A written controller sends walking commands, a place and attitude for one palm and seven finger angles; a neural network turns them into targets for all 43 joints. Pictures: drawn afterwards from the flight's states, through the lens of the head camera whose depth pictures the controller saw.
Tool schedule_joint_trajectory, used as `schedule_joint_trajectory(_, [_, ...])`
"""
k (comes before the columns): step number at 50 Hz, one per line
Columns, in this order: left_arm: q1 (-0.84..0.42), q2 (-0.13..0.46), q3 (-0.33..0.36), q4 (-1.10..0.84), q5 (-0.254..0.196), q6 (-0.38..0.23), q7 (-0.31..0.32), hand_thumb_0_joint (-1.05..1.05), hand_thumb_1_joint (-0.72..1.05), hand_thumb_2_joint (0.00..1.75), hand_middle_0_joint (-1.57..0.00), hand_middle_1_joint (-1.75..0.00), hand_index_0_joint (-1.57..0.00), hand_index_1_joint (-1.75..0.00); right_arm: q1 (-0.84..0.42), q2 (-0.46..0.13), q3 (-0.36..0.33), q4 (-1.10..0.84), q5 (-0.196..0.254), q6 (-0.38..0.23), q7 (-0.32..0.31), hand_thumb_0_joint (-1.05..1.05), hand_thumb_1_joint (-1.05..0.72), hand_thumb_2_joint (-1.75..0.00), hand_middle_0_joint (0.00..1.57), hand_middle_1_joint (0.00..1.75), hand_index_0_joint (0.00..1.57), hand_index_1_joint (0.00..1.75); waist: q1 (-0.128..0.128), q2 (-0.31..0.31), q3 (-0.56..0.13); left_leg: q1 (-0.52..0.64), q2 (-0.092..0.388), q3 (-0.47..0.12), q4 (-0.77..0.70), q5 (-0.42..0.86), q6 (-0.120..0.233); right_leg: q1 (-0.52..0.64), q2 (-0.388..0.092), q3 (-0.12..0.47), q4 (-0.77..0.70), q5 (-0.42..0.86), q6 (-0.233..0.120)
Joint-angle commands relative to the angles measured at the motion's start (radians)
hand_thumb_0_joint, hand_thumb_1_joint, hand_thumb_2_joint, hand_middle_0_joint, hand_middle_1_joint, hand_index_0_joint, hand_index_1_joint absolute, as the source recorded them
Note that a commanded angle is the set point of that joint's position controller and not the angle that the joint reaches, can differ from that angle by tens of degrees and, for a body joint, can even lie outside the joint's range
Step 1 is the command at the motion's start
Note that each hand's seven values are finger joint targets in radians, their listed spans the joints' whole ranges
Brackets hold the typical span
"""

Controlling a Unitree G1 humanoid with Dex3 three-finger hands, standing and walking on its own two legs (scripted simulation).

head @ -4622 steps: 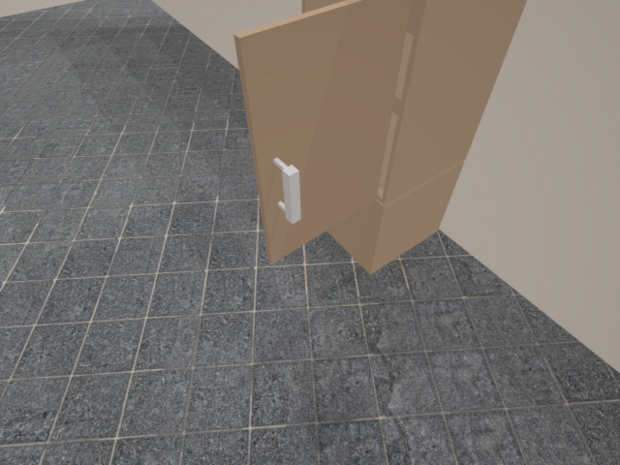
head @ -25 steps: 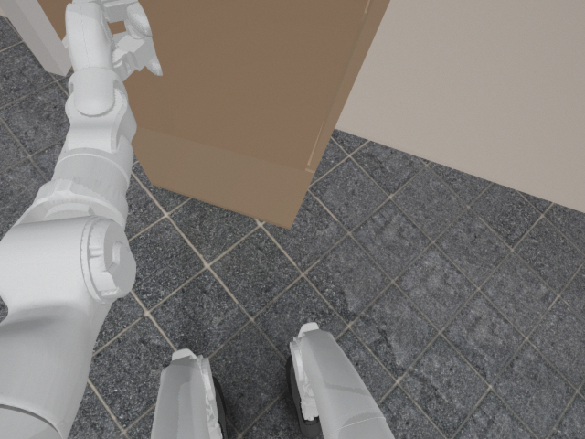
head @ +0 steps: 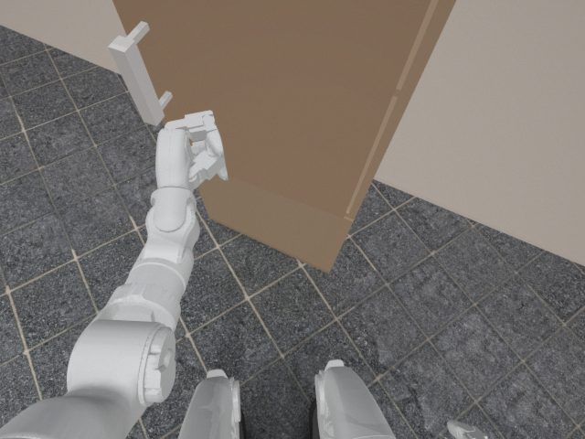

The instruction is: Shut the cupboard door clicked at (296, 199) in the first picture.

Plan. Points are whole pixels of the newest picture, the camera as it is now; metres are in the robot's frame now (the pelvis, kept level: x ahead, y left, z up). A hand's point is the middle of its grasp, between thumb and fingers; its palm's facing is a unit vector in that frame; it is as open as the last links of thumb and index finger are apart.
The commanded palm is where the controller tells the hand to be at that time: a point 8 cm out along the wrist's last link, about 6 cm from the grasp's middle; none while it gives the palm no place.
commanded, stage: pull the fist back off the door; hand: left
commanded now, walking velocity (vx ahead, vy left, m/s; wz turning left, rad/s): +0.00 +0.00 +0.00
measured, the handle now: (147, 76) +0.64 +0.17 +0.04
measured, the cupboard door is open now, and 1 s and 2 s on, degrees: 4 4 4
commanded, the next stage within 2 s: draw the hand back to the body in 0.02 s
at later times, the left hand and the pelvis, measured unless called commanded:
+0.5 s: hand (161, 178) +0.40 +0.12 +0.12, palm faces +0.00 -1.00 -0.05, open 3.1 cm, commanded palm +0.36 +0.17 +0.12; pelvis +0.00 +0.00 +0.05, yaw -1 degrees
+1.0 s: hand out of the picture +0.29 +0.21 +0.21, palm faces +0.24 -0.93 -0.28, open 3.7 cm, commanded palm +0.25 +0.26 +0.23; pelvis +0.03 +0.01 +0.11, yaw +0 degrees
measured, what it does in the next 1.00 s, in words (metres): rises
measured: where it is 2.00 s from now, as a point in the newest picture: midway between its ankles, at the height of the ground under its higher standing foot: outside the picture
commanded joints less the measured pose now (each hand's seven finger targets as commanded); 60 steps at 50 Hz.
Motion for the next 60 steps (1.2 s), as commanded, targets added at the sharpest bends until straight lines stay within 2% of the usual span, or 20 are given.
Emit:
schedule_joint_trajectory(1, [-0.500, 0.130, 0.003, -0.202, 0.005, -0.088, 0.017, 0.00, 0.90, 0.90, -1.30, -1.50, -1.30, -1.50, 0.161, -0.126, -0.042, -0.037, 0.003, -0.007, -0.021, 0.00, -0.90, -0.90, 0.20, 0.30, 0.20, 0.30, -0.060, 0.007, -0.496, 0.326, -0.044, -0.007, -0.107, 0.286, 0.030, 0.260, 0.029, 0.030, -0.170, 0.383, 0.007])
schedule_joint_trajectory(7, [-0.488, 0.130, 0.005, -0.119, 0.004, -0.078, 0.008, 0.00, 0.90, 0.90, -1.30, -1.50, -1.30, -1.50, 0.140, -0.124, -0.031, -0.044, 0.002, -0.008, -0.025, 0.00, -0.90, -0.90, 0.20, 0.30, 0.20, 0.30, -0.055, -0.012, -0.479, 0.280, -0.047, -0.009, -0.111, 0.232, 0.030, 0.257, 0.029, 0.033, -0.171, 0.333, 0.005])
schedule_joint_trajectory(8, [-0.446, 0.173, 0.052, -0.159, -0.008, -0.079, 0.006, 0.00, 0.90, 0.90, -1.30, -1.50, -1.30, -1.50, 0.144, -0.129, -0.032, -0.064, 0.005, -0.008, -0.025, 0.00, -0.90, -0.90, 0.20, 0.30, 0.20, 0.30, -0.016, 0.007, -0.526, 0.307, -0.048, -0.002, -0.121, 0.253, 0.029, 0.295, 0.031, 0.038, -0.171, 0.348, 0.000])
schedule_joint_trajectory(11, [-0.310, 0.223, 0.088, -0.308, -0.039, -0.059, -0.027, 0.00, 0.90, 0.90, -1.30, -1.50, -1.30, -1.50, 0.128, -0.120, -0.029, -0.111, 0.023, 0.000, -0.030, 0.00, -0.90, -0.90, 0.20, 0.30, 0.20, 0.30, 0.047, 0.011, -0.630, 0.365, -0.051, 0.017, -0.169, 0.320, 0.026, 0.458, 0.029, 0.050, -0.195, 0.450, 0.001])
schedule_joint_trajectory(12, [-0.236, 0.219, 0.082, -0.342, -0.046, -0.041, -0.039, 0.00, 0.90, 0.90, -1.30, -1.50, -1.30, -1.50, 0.125, -0.117, -0.028, -0.127, 0.032, 0.003, -0.032, 0.00, -0.90, -0.90, 0.20, 0.30, 0.20, 0.30, 0.062, -0.015, -0.616, 0.368, -0.051, 0.024, -0.190, 0.314, 0.027, 0.497, 0.032, 0.054, -0.218, 0.459, 0.002])
schedule_joint_trajectory(14, [-0.143, 0.175, 0.043, -0.414, -0.073, -0.001, -0.064, 0.00, 0.90, 0.90, -1.30, -1.50, -1.30, -1.50, 0.123, -0.111, -0.026, -0.144, 0.049, 0.003, -0.039, 0.00, -0.90, -0.90, 0.20, 0.30, 0.20, 0.30, 0.062, -0.055, -0.559, 0.379, -0.049, 0.032, -0.236, 0.296, 0.031, 0.544, 0.034, 0.052, -0.268, 0.458, 0.008])
schedule_joint_trajectory(18, [-0.072, 0.172, 0.016, -0.589, -0.124, 0.042, -0.089, 0.00, 0.90, 0.90, -1.30, -1.50, -1.30, -1.50, 0.099, -0.111, -0.021, -0.162, 0.074, -0.011, -0.071, 0.00, -0.90, -0.90, 0.20, 0.30, 0.20, 0.30, 0.051, -0.138, -0.438, 0.422, -0.049, 0.040, -0.319, 0.207, 0.042, 0.597, 0.033, 0.066, -0.387, 0.341, 0.020])
schedule_joint_trajectory(21, [-0.012, 0.146, -0.018, -0.647, -0.143, 0.042, -0.109, 0.00, 0.90, 0.90, -1.30, -1.50, -1.30, -1.50, 0.077, -0.108, -0.019, -0.145, 0.081, -0.035, -0.087, 0.00, -0.90, -0.90, 0.20, 0.30, 0.20, 0.30, 0.050, -0.110, -0.350, 0.490, -0.045, 0.037, -0.367, 0.187, 0.043, 0.581, 0.034, 0.055, -0.436, 0.304, 0.021])
schedule_joint_trajectory(26, [0.196, 0.137, -0.050, -0.684, -0.156, 0.070, -0.159, 0.00, 0.90, 0.90, -1.30, -1.50, -1.30, -1.50, 0.028, -0.107, -0.008, -0.157, 0.095, -0.060, -0.094, 0.00, -0.90, -0.90, 0.20, 0.30, 0.20, 0.30, 0.088, -0.035, -0.221, 0.585, -0.043, 0.031, -0.461, 0.175, 0.036, 0.581, 0.034, 0.028, -0.492, 0.256, 0.008])
schedule_joint_trajectory(29, [0.302, 0.149, -0.048, -0.788, -0.176, 0.101, -0.181, 0.00, 0.90, 0.90, -1.24, -1.44, -1.24, -1.44, -0.012, -0.105, -0.004, -0.188, 0.105, -0.072, -0.096, 0.00, -0.90, -0.90, 0.20, 0.30, 0.20, 0.30, 0.115, 0.009, -0.221, 0.654, -0.043, 0.030, -0.504, 0.217, 0.034, 0.634, 0.031, 0.018, -0.509, 0.292, 0.001])
schedule_joint_trajectory(32, [0.404, 0.187, -0.006, -0.896, -0.203, 0.136, -0.197, 0.00, 0.90, 0.90, -1.16, -1.35, -1.16, -1.35, -0.050, -0.103, 0.000, -0.214, 0.110, -0.085, -0.101, 0.00, -0.90, -0.90, 0.20, 0.30, 0.20, 0.30, 0.137, -0.024, -0.203, 0.688, -0.042, 0.032, -0.536, 0.269, 0.035, 0.703, 0.031, 0.015, -0.527, 0.358, 0.003])
schedule_joint_trajectory(33, [0.464, 0.232, -0.066, -0.958, -0.104, 0.195, -0.132, 0.00, 0.90, 0.90, -1.13, -1.32, -1.13, -1.32, -0.076, -0.080, -0.010, -0.228, 0.109, -0.046, -0.127, 0.00, -0.90, -0.90, 0.20, 0.30, 0.20, 0.30, 0.150, -0.042, -0.255, 0.759, -0.045, 0.039, -0.586, 0.306, 0.038, 0.777, 0.008, 0.059, -0.578, 0.372, -0.004])
schedule_joint_trajectory(34, [0.488, 0.210, -0.069, -1.011, -0.096, 0.237, -0.094, 0.00, 0.90, 0.90, -1.11, -1.29, -1.11, -1.29, -0.101, -0.066, -0.001, -0.251, 0.110, -0.032, -0.142, 0.00, -0.90, -0.90, 0.20, 0.30, 0.20, 0.30, 0.141, -0.055, -0.180, 0.763, -0.041, 0.040, -0.615, 0.299, 0.038, 0.778, 0.007, 0.054, -0.613, 0.360, 0.003])
schedule_joint_trajectory(36, [0.514, 0.229, -0.060, -1.076, -0.075, 0.295, -0.046, 0.00, 0.90, 0.90, -1.05, -1.23, -1.05, -1.23, -0.127, -0.069, 0.007, -0.247, 0.109, -0.021, -0.162, 0.00, -0.90, -0.90, 0.20, 0.30, 0.20, 0.30, 0.139, -0.038, -0.132, 0.807, -0.039, 0.041, -0.653, 0.293, 0.039, 0.805, 0.005, 0.045, -0.654, 0.349, 0.004])
schedule_joint_trajectory(38, [0.569, 0.248, -0.044, -1.116, -0.071, 0.336, -0.020, 0.00, 0.90, 0.90, -1.00, -1.17, -1.00, -1.17, -0.153, -0.067, 0.015, -0.244, 0.108, -0.024, -0.180, 0.00, -0.90, -0.90, 0.20, 0.30, 0.20, 0.30, 0.144, -0.051, -0.085, 0.849, -0.036, 0.038, -0.688, 0.315, 0.044, 0.842, 0.006, 0.040, -0.696, 0.368, 0.004])
schedule_joint_trajectory(45, [0.726, 0.225, -0.040, -1.277, -0.058, 0.420, 0.012, 0.00, 0.90, 0.90, -0.81, -0.96, -0.81, -0.96, -0.190, -0.050, 0.046, -0.223, 0.093, -0.071, -0.185, 0.00, -0.90, -0.90, 0.20, 0.30, 0.20, 0.30, 0.162, 0.015, -0.015, 1.014, -0.028, 0.032, -0.804, 0.439, 0.033, 0.955, 0.008, 0.006, -0.783, 0.476, 0.000])
schedule_joint_trajectory(47, [0.777, 0.227, -0.025, -1.314, -0.058, 0.435, 0.013, 0.00, 0.90, 0.90, -0.75, -0.90, -0.75, -0.90, -0.200, -0.050, 0.050, -0.220, 0.088, -0.082, -0.179, 0.00, -0.90, -0.90, 0.20, 0.30, 0.20, 0.30, 0.168, -0.007, 0.013, 1.036, -0.025, 0.031, -0.830, 0.455, 0.032, 0.972, 0.011, 0.001, -0.809, 0.483, 0.001])
schedule_joint_trajectory(51, [0.855, 0.269, 0.043, -1.385, -0.054, 0.445, 0.016, 0.00, 0.90, 0.90, -0.64, -0.78, -0.64, -0.78, -0.216, -0.051, 0.056, -0.206, 0.078, -0.102, -0.171, 0.00, -0.90, -0.90, 0.20, 0.30, 0.20, 0.30, 0.184, -0.029, 0.044, 1.055, -0.024, 0.032, -0.869, 0.477, 0.029, 1.011, 0.010, -0.003, -0.846, 0.496, 0.005])
schedule_joint_trajectory(52, [0.877, 0.270, 0.055, -1.419, -0.055, 0.446, 0.016, 0.00, 0.90, 0.90, -0.61, -0.75, -0.61, -0.75, -0.219, -0.048, 0.053, -0.205, 0.077, -0.106, -0.169, 0.00, -0.90, -0.90, 0.20, 0.30, 0.20, 0.30, 0.186, 0.005, 0.030, 1.068, -0.023, 0.035, -0.872, 0.490, 0.028, 1.028, 0.009, 0.000, -0.848, 0.502, 0.003])
schedule_joint_trajectory(60, [1.048, 0.341, 0.190, -1.589, -0.058, 0.439, 0.028, 0.00, 0.90, 0.90, -0.39, -0.51, -0.39, -0.51, -0.225, -0.045, 0.047, -0.187, 0.068, -0.143, -0.158, 0.00, -0.90, -0.90, 0.20, 0.30, 0.20, 0.30, 0.207, 0.041, 0.030, 1.084, -0.021, 0.032, -0.879, 0.577, 0.023, 1.076, 0.007, -0.004, -0.861, 0.558, 0.006])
